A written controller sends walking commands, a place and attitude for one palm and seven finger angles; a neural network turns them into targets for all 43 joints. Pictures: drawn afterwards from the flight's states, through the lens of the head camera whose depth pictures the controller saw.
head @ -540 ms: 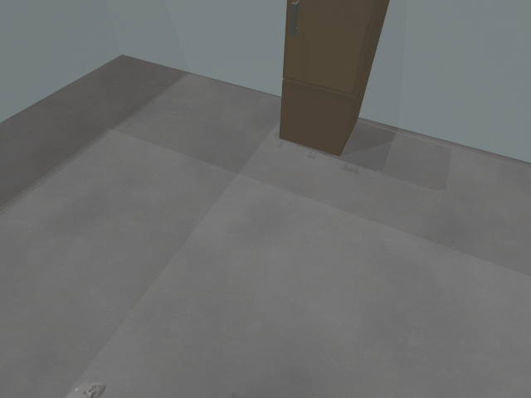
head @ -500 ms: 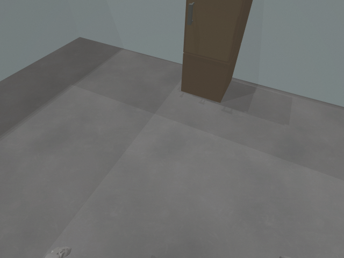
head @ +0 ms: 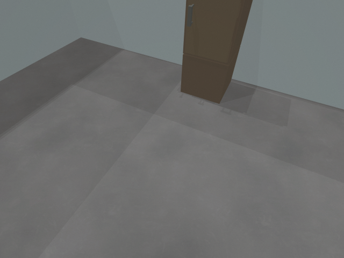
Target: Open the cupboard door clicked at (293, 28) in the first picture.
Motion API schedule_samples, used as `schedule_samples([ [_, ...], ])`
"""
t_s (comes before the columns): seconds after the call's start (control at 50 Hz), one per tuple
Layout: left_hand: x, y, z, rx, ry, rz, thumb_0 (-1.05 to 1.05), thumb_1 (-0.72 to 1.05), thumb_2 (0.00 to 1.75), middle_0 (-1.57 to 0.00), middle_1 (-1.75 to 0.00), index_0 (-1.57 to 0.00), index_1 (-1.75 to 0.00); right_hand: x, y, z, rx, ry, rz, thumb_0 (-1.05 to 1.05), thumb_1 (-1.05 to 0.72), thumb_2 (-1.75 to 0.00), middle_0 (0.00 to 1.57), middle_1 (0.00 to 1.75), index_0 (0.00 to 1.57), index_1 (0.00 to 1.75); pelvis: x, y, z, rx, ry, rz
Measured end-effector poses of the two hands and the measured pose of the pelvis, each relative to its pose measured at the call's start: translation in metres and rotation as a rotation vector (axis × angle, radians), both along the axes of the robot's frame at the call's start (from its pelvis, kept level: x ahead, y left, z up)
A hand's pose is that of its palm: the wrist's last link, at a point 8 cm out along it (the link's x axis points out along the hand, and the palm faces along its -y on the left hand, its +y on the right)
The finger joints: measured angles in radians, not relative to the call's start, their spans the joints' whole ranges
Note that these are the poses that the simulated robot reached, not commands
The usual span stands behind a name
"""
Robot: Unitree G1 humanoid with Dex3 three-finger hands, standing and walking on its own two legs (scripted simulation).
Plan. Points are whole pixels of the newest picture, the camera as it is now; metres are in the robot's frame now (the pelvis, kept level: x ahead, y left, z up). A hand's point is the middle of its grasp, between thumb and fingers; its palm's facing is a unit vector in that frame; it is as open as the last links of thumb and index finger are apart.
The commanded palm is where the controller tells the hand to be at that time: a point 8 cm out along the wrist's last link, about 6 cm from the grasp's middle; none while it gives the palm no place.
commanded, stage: stand and wait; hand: left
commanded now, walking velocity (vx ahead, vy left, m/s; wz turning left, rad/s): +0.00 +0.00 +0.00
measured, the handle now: (191, 15) +1.62 -0.03 -0.05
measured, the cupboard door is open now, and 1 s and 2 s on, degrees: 0 0 0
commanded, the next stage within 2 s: look at it before walking up in 0.62 s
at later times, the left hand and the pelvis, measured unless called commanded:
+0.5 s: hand out of the picture +0.06 +0.24 -0.15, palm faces -0.03 -0.94 -0.33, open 7.4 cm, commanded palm none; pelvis -0.02 +0.00 +0.00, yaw +0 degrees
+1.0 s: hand out of the picture +0.05 +0.25 -0.15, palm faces -0.03 -0.94 -0.34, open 7.4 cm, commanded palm none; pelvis -0.01 +0.00 +0.00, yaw +0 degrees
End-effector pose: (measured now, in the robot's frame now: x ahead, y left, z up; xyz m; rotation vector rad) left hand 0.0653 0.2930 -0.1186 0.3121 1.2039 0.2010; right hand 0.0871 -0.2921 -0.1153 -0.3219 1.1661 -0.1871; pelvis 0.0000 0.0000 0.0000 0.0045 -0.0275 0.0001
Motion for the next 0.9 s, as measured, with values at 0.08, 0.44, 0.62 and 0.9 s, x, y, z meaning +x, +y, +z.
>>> schedule_samples([
  [0.08, -0.007, 0.001, 0.001, 0.005, 0.014, 0.002, 0.01, 0.90, 0.90, -0.21, -0.30, -0.21, -0.30, -0.013, -0.003, -0.001, -0.001, 0.026, -0.011, 0.01, -0.91, -0.90, 0.20, 0.30, 0.20, 0.30, -0.004, -0.001, 0.001, -0.001, -0.002, -0.002],
  [0.44, -0.010, -0.006, 0.003, -0.005, -0.008, -0.015, 0.01, 0.90, 0.90, -0.21, -0.30, -0.21, -0.30, -0.036, -0.002, -0.004, 0.015, 0.044, -0.022, 0.01, -0.91, -0.90, 0.20, 0.30, 0.20, 0.30, -0.017, -0.003, 0.002, 0.000, -0.005, -0.004],
  [0.62, -0.014, -0.007, 0.001, -0.010, 0.004, -0.013, 0.01, 0.90, 0.90, -0.21, -0.30, -0.21, -0.30, -0.038, -0.001, -0.004, 0.015, 0.050, -0.020, 0.01, -0.91, -0.90, 0.20, 0.30, 0.20, 0.30, -0.018, -0.003, 0.002, -0.001, 0.000, -0.002],
  [0.9, -0.019, -0.004, 0.000, -0.007, 0.029, -0.005, 0.01, 0.90, 0.90, -0.21, -0.30, -0.21, -0.30, -0.030, -0.002, -0.002, 0.012, 0.050, -0.018, 0.01, -0.91, -0.90, 0.20, 0.30, 0.20, 0.30, -0.014, -0.003, 0.003, -0.001, 0.003, -0.004],
])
